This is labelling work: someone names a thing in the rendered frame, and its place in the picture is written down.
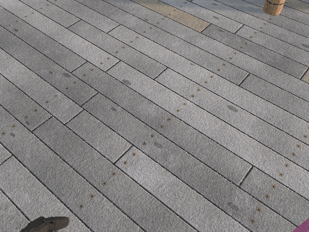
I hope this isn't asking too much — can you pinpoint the left robot hand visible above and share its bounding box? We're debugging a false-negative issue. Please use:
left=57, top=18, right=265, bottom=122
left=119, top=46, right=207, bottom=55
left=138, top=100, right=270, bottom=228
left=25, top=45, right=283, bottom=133
left=20, top=217, right=70, bottom=232

